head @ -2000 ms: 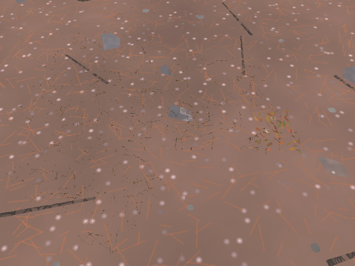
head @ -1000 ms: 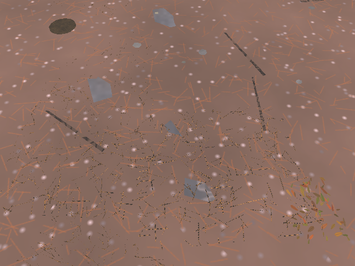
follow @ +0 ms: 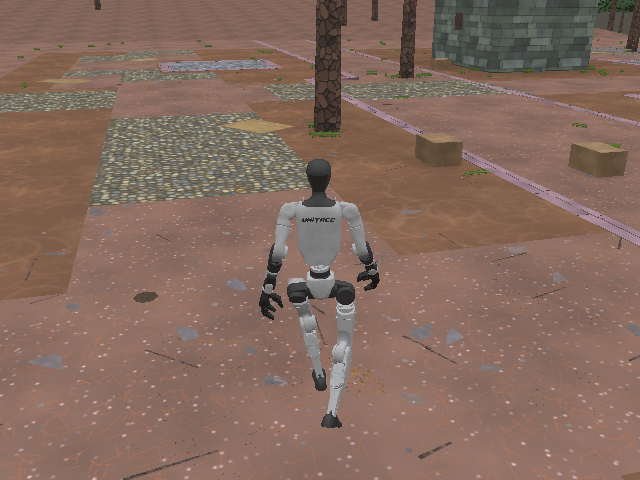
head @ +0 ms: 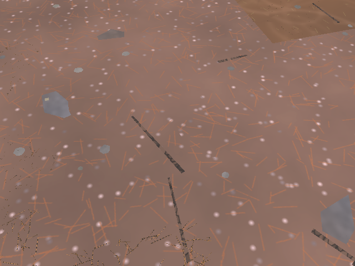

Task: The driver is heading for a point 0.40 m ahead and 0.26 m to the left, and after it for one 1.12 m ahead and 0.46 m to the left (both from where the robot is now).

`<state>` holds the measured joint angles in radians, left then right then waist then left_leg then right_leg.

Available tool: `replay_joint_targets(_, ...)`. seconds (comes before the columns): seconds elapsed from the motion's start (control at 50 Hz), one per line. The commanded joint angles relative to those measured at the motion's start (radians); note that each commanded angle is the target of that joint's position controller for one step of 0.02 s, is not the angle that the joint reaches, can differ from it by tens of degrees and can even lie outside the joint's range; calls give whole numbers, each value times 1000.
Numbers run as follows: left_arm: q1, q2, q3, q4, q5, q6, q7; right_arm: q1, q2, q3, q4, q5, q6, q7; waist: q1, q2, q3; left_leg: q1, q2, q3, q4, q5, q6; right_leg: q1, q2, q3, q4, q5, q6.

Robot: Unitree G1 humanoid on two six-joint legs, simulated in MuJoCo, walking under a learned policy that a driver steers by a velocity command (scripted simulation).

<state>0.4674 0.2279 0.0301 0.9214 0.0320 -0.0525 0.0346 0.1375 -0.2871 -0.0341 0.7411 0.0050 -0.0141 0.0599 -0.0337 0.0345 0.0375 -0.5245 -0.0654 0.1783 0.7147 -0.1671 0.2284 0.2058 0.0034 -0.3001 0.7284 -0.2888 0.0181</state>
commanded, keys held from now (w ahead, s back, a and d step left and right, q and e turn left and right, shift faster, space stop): w+q+shift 0.86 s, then w+shift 0.14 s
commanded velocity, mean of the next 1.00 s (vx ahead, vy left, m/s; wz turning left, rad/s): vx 1.00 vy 0.00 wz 0.93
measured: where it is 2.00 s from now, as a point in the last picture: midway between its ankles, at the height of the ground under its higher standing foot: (23, 142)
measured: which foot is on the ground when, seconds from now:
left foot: down 0.00-0.40, up 0.42-0.86, down 0.88-1.00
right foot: up 0.00-0.40, down 0.42-0.88, up 0.90-1.00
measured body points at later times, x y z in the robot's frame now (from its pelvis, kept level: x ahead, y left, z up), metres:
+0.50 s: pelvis +0.45 +0.00 +0.03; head +0.48 +0.02 +0.47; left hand +0.51 +0.32 -0.05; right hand +0.63 -0.27 -0.08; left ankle +0.22 +0.00 -0.59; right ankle +0.58 -0.09 -0.69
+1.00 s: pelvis +0.78 +0.27 +0.02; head +0.81 +0.29 +0.46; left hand +0.61 +0.47 -0.10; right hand +1.08 +0.22 -0.11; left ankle +0.80 +0.30 -0.69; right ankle +0.82 +0.06 -0.56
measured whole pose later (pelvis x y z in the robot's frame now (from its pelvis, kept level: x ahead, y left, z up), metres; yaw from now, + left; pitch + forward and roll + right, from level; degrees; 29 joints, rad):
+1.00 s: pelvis +0.78 +0.27 +0.02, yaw +58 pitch +0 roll +1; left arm 0.31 0.22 0.00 0.76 0.03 -0.07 0.01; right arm 0.24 -0.31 -0.04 0.76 -0.03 -0.01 0.01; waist 0.04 0.01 0.06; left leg -0.36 -0.19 0.09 0.65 -0.29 0.20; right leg -0.34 -0.10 0.02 1.42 -0.33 0.02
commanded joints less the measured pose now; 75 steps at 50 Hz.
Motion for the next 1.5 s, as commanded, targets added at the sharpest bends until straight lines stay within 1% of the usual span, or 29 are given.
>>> replay_joint_targets(0.02,-231,46,0,-242,23,-35,-26,370,-260,-93,99,2,25,-35,-68,237,-45,711,110,-528,-51,275,158,-896,81,208,1021,-191,-14)
replay_joint_targets(0.04,-182,65,-12,-319,1,-60,-33,316,-296,-103,50,-19,26,-45,-46,247,-247,852,278,-966,-352,-190,329,-1061,79,393,1059,-205,-7)
replay_joint_targets(0.06,-228,138,-8,-302,13,-81,-33,307,-204,-89,43,-33,19,-57,-38,24,-108,723,308,-1063,-530,-422,260,-1109,15,417,941,-145,-22)
replay_joint_targets(0.12,-295,140,-18,-296,51,-41,-30,239,-163,-70,52,-21,-30,-68,67,-164,55,328,189,-803,-522,-227,155,-935,-86,415,670,-62,13)
replay_joint_targets(0.32,-611,97,-48,-436,-6,-13,-47,324,-191,-90,63,-1,-68,-46,-80,9,10,359,60,-580,-463,420,8,-684,-28,302,-146,384,22)
replay_joint_targets(0.36,-516,148,-26,-413,-7,-20,-36,281,-216,-97,49,-3,-69,-54,-27,22,-59,404,62,-595,-344,597,-38,-507,18,320,-222,321,6)
replay_joint_targets(0.4,-178,249,23,-330,-15,-29,-9,186,-275,-108,28,-15,-75,-47,177,19,-238,350,33,-571,32,684,-80,-147,10,331,-199,159,-16)
replay_joint_targets(0.42,52,316,54,-286,7,-33,13,148,-185,-84,0,-17,-88,-46,267,-58,-355,197,-11,-509,345,434,-88,94,-153,480,-177,-136,-42)
replay_joint_targets(0.44,41,375,64,-285,59,-35,12,254,1,-35,-46,22,-86,-50,147,-363,-444,-113,-113,-400,634,-380,-112,290,-460,989,-346,-466,-112)
replay_joint_targets(0.46,-95,335,72,-301,40,-24,1,250,-67,-22,-59,12,-71,-55,102,-380,-396,-237,-40,-338,720,-274,-100,173,-467,1244,-499,-664,-154)
replay_joint_targets(0.5,-214,179,41,-298,24,-15,-10,130,-144,-39,-45,-29,-42,-39,86,-106,-151,-231,65,-279,652,-107,-113,-101,-361,864,-480,-407,-132)
replay_joint_targets(0.56,-113,119,23,-192,12,-34,-21,52,-70,-18,-93,-45,-7,4,63,-121,-35,-228,143,-271,613,-90,-125,-255,-286,565,-512,-83,-94)
replay_joint_targets(0.76,-21,177,29,-88,5,-77,-30,-241,-43,24,-218,-30,13,50,52,-63,103,-139,84,-20,157,174,-72,-257,-181,19,-610,747,-3)
replay_joint_targets(0.82,18,264,47,-85,2,-49,-2,-174,-73,15,-196,-40,5,33,-24,-142,32,21,-7,45,61,62,-23,-132,-243,6,-368,1362,8)
replay_joint_targets(0.86,-58,307,60,-120,8,-13,5,180,-160,-30,-87,-34,-5,8,-194,-159,-142,415,-60,-19,18,-12,29,-224,-284,43,67,1417,-26)
replay_joint_targets(0.88,-76,286,58,-132,14,-7,-7,338,-198,-61,-16,-32,-9,-18,-234,-86,-202,705,-36,-134,-84,-26,61,-442,-226,49,407,949,-33)
replay_joint_targets(0.9,-76,158,30,-183,25,-15,-25,258,-279,-87,-18,-13,3,-42,-106,167,-159,824,167,-443,-75,63,88,-770,-44,67,781,-160,-15)
replay_joint_targets(0.92,-54,172,23,-292,-13,-33,-24,254,-341,-95,-73,-48,13,-46,-69,149,-384,1073,348,-901,-258,-33,278,-1040,2,290,979,-209,4)
replay_joint_targets(0.94,-170,205,19,-299,-11,-55,-25,289,-280,-93,-61,-42,17,-64,-110,-36,-306,969,348,-921,-415,-157,223,-1102,-51,348,901,-86,-4)
replay_joint_targets(0.98,-172,181,9,-270,-2,-52,-27,204,-192,-70,-21,-37,-12,-75,7,-141,-53,599,287,-739,-475,-100,148,-1000,-133,337,705,-34,-10)
replay_joint_targets(1.04,-133,132,-5,-248,33,5,-47,175,-109,-32,-1,-20,-65,-77,95,-127,17,297,190,-558,-526,9,116,-831,-182,347,516,-84,21)
replay_joint_targets(1.22,-454,89,-26,-333,2,-19,-73,338,-157,-40,106,7,-112,-52,-29,-46,70,461,125,-312,-568,730,-34,-656,-36,194,-181,521,-81)
replay_joint_targets(1.28,-183,168,10,-246,18,-40,-48,320,-206,-48,128,-20,-95,-76,107,50,-104,566,133,-315,-184,1038,-113,-374,56,214,-217,419,-113)
replay_joint_targets(1.3,-82,240,50,-254,-63,-57,-33,237,-166,-34,104,-9,-65,-69,237,42,-204,472,140,-342,69,936,-150,-176,-43,300,-249,605,-127)
replay_joint_targets(1.32,47,304,42,-199,-37,-61,-30,248,-69,-8,72,-52,-59,-66,216,-230,-359,247,-15,-278,515,13,-203,129,-252,452,-73,1118,-183)
replay_joint_targets(1.34,95,252,32,-177,13,-79,-55,478,2,14,114,21,-70,-52,141,-392,-592,-39,-148,-453,838,-496,-235,426,-469,918,-137,1157,-394)
replay_joint_targets(1.36,14,220,44,-212,-1,-71,-57,418,-119,-7,130,42,-64,-52,177,-208,-582,-57,-70,-476,858,-431,-241,330,-440,875,-206,991,-374)
replay_joint_targets(1.4,-186,157,24,-225,-33,-65,-49,174,-137,-12,43,30,-52,-64,118,-10,-221,-110,43,-344,705,-338,-250,-66,-346,642,-307,873,-304)
replay_joint_targets(1.5,-330,147,14,-182,-17,-71,-58,206,-20,8,33,10,-7,-84,-26,-73,-84,125,126,-258,293,-221,-272,-538,-220,382,-473,906,-279)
